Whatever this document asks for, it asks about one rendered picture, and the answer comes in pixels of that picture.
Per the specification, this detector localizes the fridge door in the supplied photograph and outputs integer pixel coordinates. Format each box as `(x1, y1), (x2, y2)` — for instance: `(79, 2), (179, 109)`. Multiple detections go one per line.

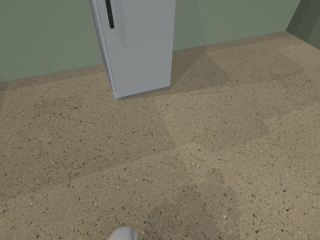
(96, 0), (176, 94)

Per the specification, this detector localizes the handle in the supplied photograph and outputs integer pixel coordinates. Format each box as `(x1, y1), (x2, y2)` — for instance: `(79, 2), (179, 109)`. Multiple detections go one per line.
(105, 0), (115, 29)

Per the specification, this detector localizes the robot left thigh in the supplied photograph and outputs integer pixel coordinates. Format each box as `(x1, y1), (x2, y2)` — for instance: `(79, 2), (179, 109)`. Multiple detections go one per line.
(108, 227), (138, 240)

